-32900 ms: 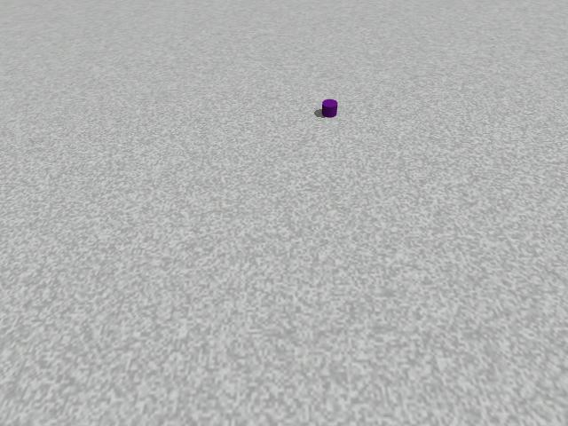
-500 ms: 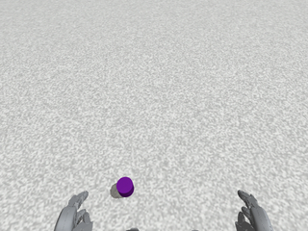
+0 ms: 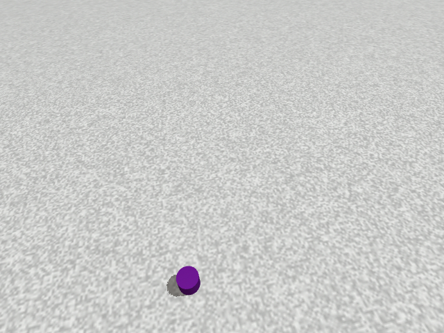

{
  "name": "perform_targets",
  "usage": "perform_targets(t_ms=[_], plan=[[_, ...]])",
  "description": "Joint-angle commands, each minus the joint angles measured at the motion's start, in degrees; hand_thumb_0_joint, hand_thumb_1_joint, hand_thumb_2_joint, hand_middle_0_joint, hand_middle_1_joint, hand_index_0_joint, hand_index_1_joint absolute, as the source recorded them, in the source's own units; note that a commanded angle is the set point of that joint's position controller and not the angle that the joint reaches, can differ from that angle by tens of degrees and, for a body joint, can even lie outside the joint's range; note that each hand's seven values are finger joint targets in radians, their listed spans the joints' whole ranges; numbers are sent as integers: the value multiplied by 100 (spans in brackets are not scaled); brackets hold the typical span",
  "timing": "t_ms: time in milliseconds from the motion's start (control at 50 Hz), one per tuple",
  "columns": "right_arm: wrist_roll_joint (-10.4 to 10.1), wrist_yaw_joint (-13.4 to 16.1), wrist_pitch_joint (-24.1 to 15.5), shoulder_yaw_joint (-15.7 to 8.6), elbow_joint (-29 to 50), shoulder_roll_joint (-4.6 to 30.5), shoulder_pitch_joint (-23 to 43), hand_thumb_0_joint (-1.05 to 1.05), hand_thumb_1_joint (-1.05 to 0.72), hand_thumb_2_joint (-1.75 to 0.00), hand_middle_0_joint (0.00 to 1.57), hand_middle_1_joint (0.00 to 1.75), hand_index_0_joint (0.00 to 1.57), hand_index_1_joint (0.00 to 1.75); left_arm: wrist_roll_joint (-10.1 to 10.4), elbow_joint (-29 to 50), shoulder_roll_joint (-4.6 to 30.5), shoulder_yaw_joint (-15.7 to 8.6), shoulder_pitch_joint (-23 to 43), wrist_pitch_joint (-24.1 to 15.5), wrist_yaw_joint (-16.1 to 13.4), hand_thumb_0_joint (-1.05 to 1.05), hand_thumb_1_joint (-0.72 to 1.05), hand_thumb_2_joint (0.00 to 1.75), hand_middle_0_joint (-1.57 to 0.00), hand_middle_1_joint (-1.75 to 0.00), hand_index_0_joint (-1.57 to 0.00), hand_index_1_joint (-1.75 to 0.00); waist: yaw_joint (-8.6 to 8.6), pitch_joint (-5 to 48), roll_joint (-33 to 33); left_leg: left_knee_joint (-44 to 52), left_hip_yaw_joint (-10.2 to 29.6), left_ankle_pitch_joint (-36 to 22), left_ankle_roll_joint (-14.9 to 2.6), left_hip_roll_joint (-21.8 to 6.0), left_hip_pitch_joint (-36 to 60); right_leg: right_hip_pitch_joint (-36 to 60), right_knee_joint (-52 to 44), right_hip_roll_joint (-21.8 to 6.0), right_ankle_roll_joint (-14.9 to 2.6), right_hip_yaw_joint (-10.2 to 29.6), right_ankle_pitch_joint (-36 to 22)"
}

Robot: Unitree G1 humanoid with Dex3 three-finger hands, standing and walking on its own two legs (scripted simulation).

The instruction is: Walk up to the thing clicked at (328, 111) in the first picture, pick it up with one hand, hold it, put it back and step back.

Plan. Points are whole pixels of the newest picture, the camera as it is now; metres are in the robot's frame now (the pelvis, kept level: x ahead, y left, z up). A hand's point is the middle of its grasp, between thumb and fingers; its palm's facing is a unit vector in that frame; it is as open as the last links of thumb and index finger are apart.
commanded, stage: stand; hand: left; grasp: from above
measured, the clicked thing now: (188, 280) +0.48 +0.20 -0.73
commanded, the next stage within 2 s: step back in 1.96 s
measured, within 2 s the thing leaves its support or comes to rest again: neither
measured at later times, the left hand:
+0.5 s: hand out of the picture +0.03 +0.23 -0.15, palm faces +0.02 -0.94 -0.34, open 7.4 cm
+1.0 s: hand out of the picture +0.06 +0.23 -0.15, palm faces +0.00 -0.94 -0.34, open 7.4 cm
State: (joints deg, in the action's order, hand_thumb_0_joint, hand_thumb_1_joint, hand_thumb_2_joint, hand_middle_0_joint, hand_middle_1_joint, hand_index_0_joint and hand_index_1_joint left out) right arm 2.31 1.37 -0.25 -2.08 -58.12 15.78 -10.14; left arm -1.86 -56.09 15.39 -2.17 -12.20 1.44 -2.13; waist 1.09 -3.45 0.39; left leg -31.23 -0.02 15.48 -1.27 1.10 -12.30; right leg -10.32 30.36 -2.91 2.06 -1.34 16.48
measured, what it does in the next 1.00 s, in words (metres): stands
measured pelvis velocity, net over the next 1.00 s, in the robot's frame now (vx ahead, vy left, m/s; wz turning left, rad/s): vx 0.00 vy -0.02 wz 0.00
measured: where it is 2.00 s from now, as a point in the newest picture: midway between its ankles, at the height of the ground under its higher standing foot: outside the picture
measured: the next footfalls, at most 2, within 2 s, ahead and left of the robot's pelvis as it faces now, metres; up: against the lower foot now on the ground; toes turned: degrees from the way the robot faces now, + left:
none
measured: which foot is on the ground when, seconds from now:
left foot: down 0.00-1.00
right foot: down 0.00-1.00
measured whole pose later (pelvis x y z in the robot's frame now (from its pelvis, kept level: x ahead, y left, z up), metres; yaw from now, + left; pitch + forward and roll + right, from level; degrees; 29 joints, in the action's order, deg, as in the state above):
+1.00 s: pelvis +0.00 -0.02 +0.01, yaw +0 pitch -4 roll +0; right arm 1.2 0.5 0.0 -0.8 -65.4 18.2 -7.6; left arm -1.2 -65.5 17.3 -1.4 -7.5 0.1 -0.8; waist -0.1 -3.8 0.9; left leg -19.4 0.4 9.0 0.2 0.0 -6.8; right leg -5.4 19.7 -1.6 0.9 -1.8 10.6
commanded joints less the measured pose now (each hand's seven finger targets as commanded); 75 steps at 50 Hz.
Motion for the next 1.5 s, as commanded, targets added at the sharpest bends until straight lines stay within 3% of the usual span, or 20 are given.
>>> perform_targets(t_ms=[0,40,160,260,320,360,580,680,740,820,920,1040,1160,1260,1480], plan=[[-42,71,-147,-239,215,1085,257,0,-90,-90,20,30,20,30,1,105,1056,-211,302,-207,-52,0,90,90,-20,-30,-20,-30,-14,160,47,1093,752,-753,-86,-613,111,184,-825,-292,-263,384,-661],[-45,71,-138,-242,130,1117,236,0,-90,-90,20,30,20,30,-2,-27,1078,-205,284,-201,-35,0,90,90,-20,-30,-20,-30,-26,107,90,1348,805,-300,-75,-641,141,187,-881,-259,-241,346,-511],[-55,37,-90,-244,-23,1147,359,0,-90,-90,20,30,20,30,-12,-297,1138,-188,337,-210,-10,0,90,90,-20,-30,-20,-30,-32,-67,3,1552,816,182,-40,-635,143,132,-1173,-272,-218,366,-178],[-73,17,-120,-229,-136,1155,367,0,-90,-90,20,30,20,30,11,-406,1145,-166,395,-258,-8,0,90,90,-20,-30,-20,-30,-38,214,11,1478,714,-410,-36,-641,360,374,-1297,-392,-221,451,-582],[-70,3,-121,-199,-199,1137,365,0,-90,-90,20,30,20,30,12,-470,1174,-148,444,-275,0,0,90,90,-20,-30,-20,-30,-57,140,-110,1484,682,-580,-17,-636,432,316,-1390,-401,-210,473,-524],[-74,-1,-105,-190,-246,1175,351,0,-90,-90,20,30,20,30,21,-505,1227,-152,460,-260,1,0,90,90,-20,-30,-20,-30,-63,-5,-54,1573,709,-280,3,-635,298,265,-1426,-354,-196,433,-329],[-102,-16,-103,-124,-313,1236,477,0,-90,-90,20,30,20,30,40,-600,1280,-128,507,-272,19,0,90,90,-20,-30,-20,-30,-37,89,-39,1580,665,-655,-11,-682,392,362,-1493,-407,-223,452,-576],[-105,-17,-90,-109,-377,1288,411,0,-90,-90,20,30,20,30,54,-651,1314,-130,538,-248,51,0,90,90,-20,-30,-20,-30,-60,-68,-10,1693,690,-159,-7,-702,273,240,-1505,-363,-239,462,-259],[-118,-25,-121,-95,-346,1302,442,0,-90,-90,20,30,20,30,59,-614,1351,-144,588,-278,61,0,90,90,-20,-30,-20,-30,-65,229,-1,1595,637,-620,-13,-709,469,396,-1491,-427,-248,506,-650],[-107,-21,-121,-95,-369,1331,460,0,-90,-90,20,30,20,30,61,-623,1351,-134,676,-293,52,0,90,90,-20,-30,-20,-30,-82,243,-143,1539,620,-961,-21,-745,527,437,-1521,-450,-241,498,-763],[-127,-28,-108,-79,-418,1338,460,0,-90,-90,20,30,20,30,70,-658,1356,-118,646,-254,80,0,90,90,-20,-30,-20,-30,-86,29,-32,1683,651,-404,22,-712,305,297,-1554,-386,-261,474,-337],[-121,-35,-124,-89,-410,1361,503,0,-90,-90,20,30,20,30,80,-602,1400,-114,749,-308,72,0,90,90,-20,-30,-20,-30,-125,404,-74,1500,579,-1152,-9,-777,651,466,-1532,-453,-264,515,-937],[-132,-29,-134,-57,-449,1400,513,0,-90,-90,20,30,20,30,109,-630,1394,-111,719,-303,82,0,90,90,-20,-30,-20,-30,-97,373,45,1531,542,-1315,8,-775,644,544,-1488,-449,-257,494,-1239],[-140,-12,-151,-66,-420,1422,571,0,-90,-90,20,30,20,30,107,-619,1416,-123,727,-300,77,0,90,90,-20,-30,-20,-30,-90,573,-57,1442,525,-1935,-3,-848,911,623,-1375,-453,-257,436,-1770],[-142,-26,-131,-49,-427,1454,626,0,-90,-90,20,30,20,30,102,-599,1443,-119,839,-301,93,0,90,90,-20,-30,-20,-30,-102,321,-85,1573,525,-1422,40,-836,679,546,-1516,-440,-233,461,-1319]])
